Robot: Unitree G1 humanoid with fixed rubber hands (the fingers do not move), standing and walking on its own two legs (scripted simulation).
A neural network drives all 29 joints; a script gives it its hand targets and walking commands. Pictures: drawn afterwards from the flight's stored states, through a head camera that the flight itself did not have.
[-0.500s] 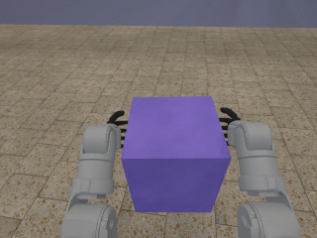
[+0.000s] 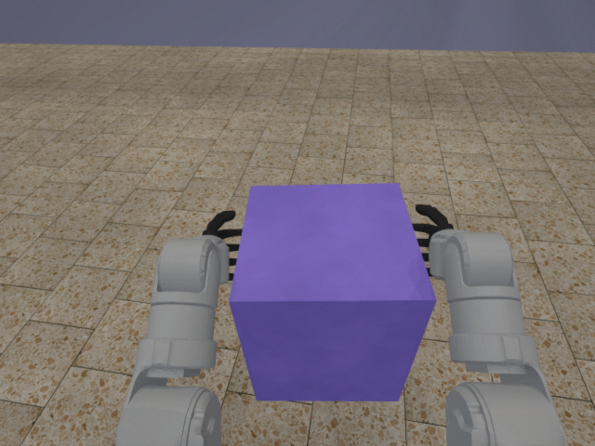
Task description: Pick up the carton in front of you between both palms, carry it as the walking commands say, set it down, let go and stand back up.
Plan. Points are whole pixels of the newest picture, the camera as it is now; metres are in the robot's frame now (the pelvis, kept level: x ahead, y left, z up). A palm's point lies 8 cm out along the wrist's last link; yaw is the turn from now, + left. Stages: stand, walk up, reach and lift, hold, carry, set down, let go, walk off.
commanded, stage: carry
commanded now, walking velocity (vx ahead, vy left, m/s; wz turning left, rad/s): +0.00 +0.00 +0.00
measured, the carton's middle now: (325, 295) +0.33 +0.00 +0.05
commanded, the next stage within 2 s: none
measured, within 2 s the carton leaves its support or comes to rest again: neither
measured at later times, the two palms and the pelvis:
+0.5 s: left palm (208, 250) +0.34 +0.16 +0.13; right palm (435, 247) +0.35 -0.14 +0.13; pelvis +0.00 +0.01 +0.00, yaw +0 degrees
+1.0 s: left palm (206, 250) +0.34 +0.16 +0.13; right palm (433, 247) +0.35 -0.14 +0.13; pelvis +0.00 +0.01 +0.00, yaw +0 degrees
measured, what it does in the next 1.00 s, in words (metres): stands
